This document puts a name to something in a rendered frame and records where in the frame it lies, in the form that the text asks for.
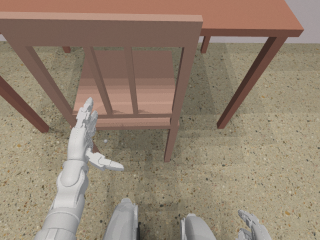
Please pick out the robot left shin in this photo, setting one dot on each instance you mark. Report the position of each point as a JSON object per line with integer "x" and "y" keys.
{"x": 134, "y": 232}

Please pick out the robot left hand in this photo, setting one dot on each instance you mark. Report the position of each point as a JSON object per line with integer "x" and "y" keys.
{"x": 80, "y": 139}

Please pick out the table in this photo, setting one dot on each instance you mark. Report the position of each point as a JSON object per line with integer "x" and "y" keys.
{"x": 221, "y": 18}

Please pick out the right robot thigh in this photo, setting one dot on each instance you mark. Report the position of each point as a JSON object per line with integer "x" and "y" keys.
{"x": 195, "y": 228}

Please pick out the robot left forearm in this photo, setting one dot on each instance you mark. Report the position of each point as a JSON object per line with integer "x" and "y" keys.
{"x": 64, "y": 215}

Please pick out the chair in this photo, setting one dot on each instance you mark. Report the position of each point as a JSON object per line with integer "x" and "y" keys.
{"x": 131, "y": 89}

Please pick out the robot right hand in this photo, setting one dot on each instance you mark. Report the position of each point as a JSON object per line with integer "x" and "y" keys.
{"x": 258, "y": 231}

